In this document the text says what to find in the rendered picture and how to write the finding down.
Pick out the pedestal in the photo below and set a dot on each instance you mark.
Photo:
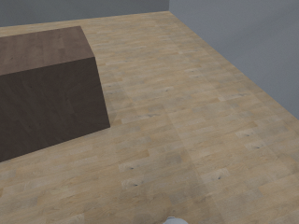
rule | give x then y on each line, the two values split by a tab
50	91

